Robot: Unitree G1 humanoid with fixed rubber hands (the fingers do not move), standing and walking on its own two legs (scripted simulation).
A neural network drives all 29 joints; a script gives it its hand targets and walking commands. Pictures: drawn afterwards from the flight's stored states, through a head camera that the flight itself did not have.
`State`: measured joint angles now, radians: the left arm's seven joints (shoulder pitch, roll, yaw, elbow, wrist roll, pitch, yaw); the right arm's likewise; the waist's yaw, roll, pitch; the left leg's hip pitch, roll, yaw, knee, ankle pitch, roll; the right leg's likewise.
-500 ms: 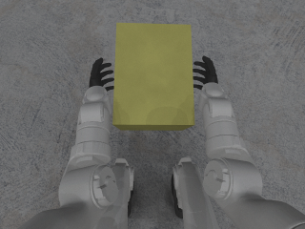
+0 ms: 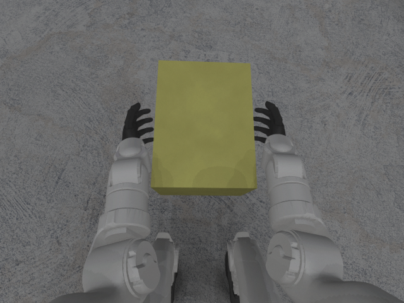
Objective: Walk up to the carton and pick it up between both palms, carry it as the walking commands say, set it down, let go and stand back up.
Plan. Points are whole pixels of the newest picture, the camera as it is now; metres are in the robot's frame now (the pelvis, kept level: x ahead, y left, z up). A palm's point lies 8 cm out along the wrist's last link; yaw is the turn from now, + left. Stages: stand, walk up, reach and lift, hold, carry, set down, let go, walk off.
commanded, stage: reach and lift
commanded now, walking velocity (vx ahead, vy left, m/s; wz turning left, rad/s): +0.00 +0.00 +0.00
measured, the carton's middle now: (202, 133) +0.48 +0.00 -0.12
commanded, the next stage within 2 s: none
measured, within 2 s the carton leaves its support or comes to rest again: neither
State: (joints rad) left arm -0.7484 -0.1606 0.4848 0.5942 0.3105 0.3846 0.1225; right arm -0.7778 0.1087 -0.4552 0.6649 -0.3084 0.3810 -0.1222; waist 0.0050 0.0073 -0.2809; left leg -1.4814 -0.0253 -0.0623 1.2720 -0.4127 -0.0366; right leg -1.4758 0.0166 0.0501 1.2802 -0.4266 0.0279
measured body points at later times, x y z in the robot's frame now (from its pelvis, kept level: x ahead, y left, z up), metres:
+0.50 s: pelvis +0.02 +0.00 +0.08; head +0.16 -0.01 +0.50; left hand +0.41 +0.15 +0.04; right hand +0.42 -0.16 +0.04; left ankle +0.08 +0.13 -0.60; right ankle +0.07 -0.13 -0.60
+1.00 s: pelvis +0.04 +0.01 +0.13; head +0.13 +0.00 +0.57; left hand +0.39 +0.16 +0.11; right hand +0.40 -0.14 +0.11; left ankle +0.08 +0.13 -0.60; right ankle +0.07 -0.13 -0.60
